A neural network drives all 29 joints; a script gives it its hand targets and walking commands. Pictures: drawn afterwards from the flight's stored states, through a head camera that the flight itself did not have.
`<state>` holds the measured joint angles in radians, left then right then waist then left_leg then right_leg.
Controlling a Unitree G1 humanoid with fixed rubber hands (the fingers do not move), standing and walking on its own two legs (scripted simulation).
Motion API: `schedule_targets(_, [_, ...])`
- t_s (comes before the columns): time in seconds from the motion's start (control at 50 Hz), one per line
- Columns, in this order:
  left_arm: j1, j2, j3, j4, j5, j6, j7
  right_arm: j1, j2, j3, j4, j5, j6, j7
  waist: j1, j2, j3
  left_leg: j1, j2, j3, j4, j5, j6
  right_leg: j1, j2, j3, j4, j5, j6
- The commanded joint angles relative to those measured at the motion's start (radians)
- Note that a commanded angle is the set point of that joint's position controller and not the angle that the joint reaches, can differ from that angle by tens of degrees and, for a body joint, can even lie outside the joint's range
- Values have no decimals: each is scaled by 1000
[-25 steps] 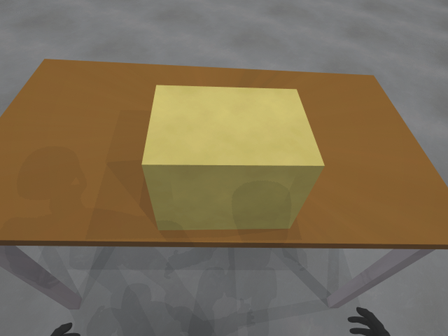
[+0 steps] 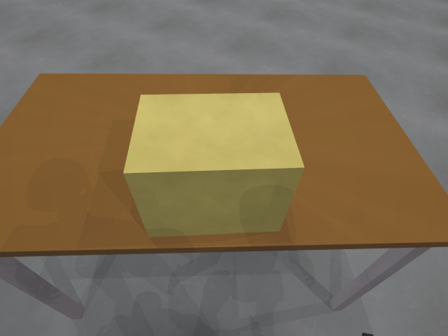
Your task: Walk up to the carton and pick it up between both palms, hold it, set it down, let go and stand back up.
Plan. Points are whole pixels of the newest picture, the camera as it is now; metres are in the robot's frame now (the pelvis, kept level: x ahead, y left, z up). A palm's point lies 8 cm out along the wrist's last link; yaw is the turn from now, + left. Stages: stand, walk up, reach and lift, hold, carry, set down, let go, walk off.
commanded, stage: walk up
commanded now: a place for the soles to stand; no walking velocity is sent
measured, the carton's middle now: (213, 165) +0.43 +0.02 +0.04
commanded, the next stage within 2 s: stand in 0.62 s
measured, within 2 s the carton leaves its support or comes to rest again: neither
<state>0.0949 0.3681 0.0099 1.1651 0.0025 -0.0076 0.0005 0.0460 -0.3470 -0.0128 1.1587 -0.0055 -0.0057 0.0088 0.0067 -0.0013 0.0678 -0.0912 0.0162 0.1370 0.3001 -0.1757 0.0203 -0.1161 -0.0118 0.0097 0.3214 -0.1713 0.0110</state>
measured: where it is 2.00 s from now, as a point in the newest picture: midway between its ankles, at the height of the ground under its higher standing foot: outside the picture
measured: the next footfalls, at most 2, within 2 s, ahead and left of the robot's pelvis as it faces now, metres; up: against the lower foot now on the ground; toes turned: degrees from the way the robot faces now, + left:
none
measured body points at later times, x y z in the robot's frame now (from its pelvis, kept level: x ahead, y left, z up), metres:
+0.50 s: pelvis +0.01 -0.02 +0.00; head +0.02 -0.02 +0.45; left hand +0.10 +0.29 -0.13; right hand +0.08 -0.33 -0.13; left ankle -0.01 +0.10 -0.75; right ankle +0.00 -0.13 -0.75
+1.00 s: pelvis +0.01 -0.01 +0.00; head +0.02 -0.02 +0.45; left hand +0.12 +0.29 -0.13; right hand +0.09 -0.33 -0.13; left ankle -0.01 +0.10 -0.75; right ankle +0.00 -0.13 -0.75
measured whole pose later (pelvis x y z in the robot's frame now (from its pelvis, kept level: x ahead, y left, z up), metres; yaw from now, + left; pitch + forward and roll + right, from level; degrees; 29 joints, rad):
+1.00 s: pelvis +0.01 -0.01 +0.00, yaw -1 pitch -2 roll +0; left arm 0.07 0.37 0.01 1.12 0.01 0.00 0.00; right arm 0.08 -0.36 -0.02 1.13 -0.01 0.00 0.00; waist -0.01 0.00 0.05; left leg -0.07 0.05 0.14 0.33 -0.21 -0.01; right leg -0.10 0.02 0.02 0.34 -0.20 -0.01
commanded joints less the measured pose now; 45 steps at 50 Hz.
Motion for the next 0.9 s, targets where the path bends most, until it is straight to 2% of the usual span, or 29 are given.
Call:
schedule_targets(0.0, [-62, 180, 31, -44, 3, -23, 12, -78, -227, -36, -57, 5, -24, -12, -4, -37, -87, 33, 147, -130, -39, 27, 12, -15, -114, 59, -49, 182, -8])
schedule_targets(0.04, [-57, 207, 33, -58, 5, -24, 13, -69, -212, -39, -51, -4, -23, -10, -4, 0, -99, 67, 141, -134, -42, 33, 7, -40, -124, 64, -42, 153, -9])
schedule_targets(0.08, [-64, 217, 38, -63, 11, -30, 18, -56, -215, -43, -56, 0, -16, -6, -10, -47, -76, 107, 125, -137, -29, 8, -4, -103, -135, 115, -79, 113, -31])
schedule_targets(0.1, [-57, 200, 34, -54, 9, -32, 16, -32, -207, -40, -42, -6, -14, -4, -24, -5, -126, 111, 131, -136, -34, 2, -5, -58, -136, 116, -81, 110, -20])
schedule_targets(0.12, [-44, 189, 34, -44, 7, -32, 17, -38, -220, -46, -39, -5, -15, -9, -14, -28, -86, 89, 137, -149, -41, 10, 6, -81, -127, 124, -81, 111, -30])
schedule_targets(0.16, [-75, 202, 40, -75, 2, -30, 14, -36, -209, -44, -32, -9, -17, -8, -27, 23, -102, 110, 133, -144, -42, 71, -8, -63, -126, 122, -71, 116, -32])
schedule_targets(0.18, [-37, 196, 45, -58, 5, -36, 14, -36, -192, -44, -40, -7, -17, -9, -3, 0, -87, 102, 144, -139, -46, 70, -14, -62, -131, 118, -91, 164, -30])
schedule_targets(0.2, [-65, 198, 36, -61, 6, -36, 13, -33, -198, -40, -39, -4, -21, -6, -19, -37, -77, 101, 139, -139, -30, 93, -8, -64, -128, 98, -71, 183, -28])
schedule_targets(0.22, [-50, 191, 46, -60, 11, -35, 15, -29, -208, -49, -32, -6, -21, -9, -17, 13, -71, 96, 144, -129, -41, 114, -9, -51, -133, 97, -56, 215, -30])
schedule_targets(0.24, [-52, 204, 47, -73, 4, -35, 14, -18, -209, -44, -39, 5, -20, -8, -12, -29, -119, 99, 132, -137, -31, 94, -11, -21, -138, 126, -67, 200, -31])
schedule_targets(0.26, [-71, 207, 49, -65, 2, -31, 15, -16, -230, -53, -34, -3, -20, -10, -25, -18, -103, 102, 139, -132, -44, 108, -16, -26, -141, 114, -65, 243, -33])
schedule_targets(0.28, [-47, 191, 44, -71, -3, -26, 11, -29, -235, -52, -36, -13, -20, -11, -16, 50, -88, 87, 144, -138, -43, 119, -12, -38, -126, 109, -64, 193, -26])
schedule_targets(0.36, [-57, 196, 42, -58, 9, -16, 11, -14, -242, -49, -42, -4, -20, -16, -17, -66, -79, 74, 147, -132, -34, 76, 5, -34, -97, 77, -64, 137, -11])
schedule_targets(0.38, [-64, 193, 50, -76, 5, -18, 13, -14, -218, -40, -36, -7, -15, -12, -13, -46, -73, 70, 138, -129, -37, 10, -3, -62, -127, 118, -71, 113, -19])
schedule_targets(0.4, [-54, 201, 45, -78, 3, -20, 9, -20, -203, -35, -26, -7, -16, -15, 2, 25, -63, 68, 131, -116, -34, 49, -15, -59, -137, 135, -80, 137, -30])
schedule_targets(0.46, [-77, 186, 39, -83, 12, -21, 11, -24, -198, -27, -35, 5, -23, -15, -16, 7, -116, 47, 150, -135, -63, 51, -7, 12, -107, 105, -39, 183, -22])
schedule_targets(0.48, [-60, 200, 43, -88, 1, -21, 11, -39, -225, -34, -32, 0, -26, -14, -2, 2, -91, 75, 157, -122, -53, 49, -1, -27, -111, 95, -30, 188, -20])
schedule_targets(0.5, [-74, 216, 50, -82, 5, -20, 9, -5, -224, -40, -24, -3, -25, -16, -20, -33, -73, 71, 152, -134, -38, 120, -9, -31, -117, 111, -38, 200, -26])
schedule_targets(0.54, [-76, 186, 46, -88, 1, -22, 11, 3, -234, -37, -49, 1, -22, -12, -14, -39, -116, 76, 141, -139, -26, 127, -1, 0, -115, 108, -38, 181, -26])
schedule_targets(0.56, [-78, 188, 47, -90, 3, -23, 12, -10, -217, -31, -54, -6, -17, -14, -9, 8, -74, 75, 140, -122, -34, 78, -5, -54, -126, 142, -53, 172, -38])
schedule_targets(0.58, [-79, 193, 50, -86, 3, -24, 13, 0, -219, -30, -53, 1, -18, -14, -14, -18, -58, 58, 137, -121, -4, 93, -10, -38, -126, 133, -58, 181, -35])
schedule_targets(0.62, [-53, 194, 54, -93, 1, -19, 13, 8, -209, -36, -54, -5, -14, -13, -7, 29, -86, 65, 136, -126, -44, 55, -11, -33, -119, 138, -54, 136, -39])
schedule_targets(0.68, [-33, 201, 46, -90, 3, -21, 12, -5, -212, -31, -53, 1, -23, -16, -13, -17, -141, 131, 161, -115, -14, 187, -10, -7, -103, 82, -19, 291, -26])
schedule_targets(0.7, [-64, 206, 51, -91, 1, -20, 14, 42, -203, -29, -50, 10, -21, -15, -19, 8, -90, 88, 139, -125, -25, 142, -22, -39, -106, 133, -35, 199, -33])
schedule_targets(0.72, [-50, 188, 47, -89, 4, -23, 13, 6, -233, -40, -44, -2, -20, -21, -17, 27, -114, 103, 150, -132, -27, 165, -3, -12, -114, 117, -28, 248, -31])
schedule_targets(0.74, [-74, 192, 41, -88, 0, -21, 13, 23, -239, -40, -54, 2, -23, -22, -23, -39, -100, 91, 153, -125, -21, 174, 6, -10, -99, 74, -13, 266, -24])
schedule_targets(0.76, [-74, 181, 43, -90, -7, -18, 18, 1, -228, -35, -64, -8, -23, -21, -21, 20, -71, 100, 148, -117, -19, 198, 0, -37, -104, 93, -14, 289, -29])
schedule_targets(0.78, [-67, 201, 48, -96, 3, -23, 13, -4, -234, -43, -64, -5, -20, -19, -29, -47, -89, 99, 155, -118, -9, 188, 2, -19, -94, 81, -9, 300, -26])
schedule_targets(0.88, [-54, 207, 44, -98, 0, -15, 17, -19, -219, -48, -80, 0, -16, -20, 2, 12, -83, 86, 153, -109, 0, 149, 7, -20, -117, 98, -7, 280, -27])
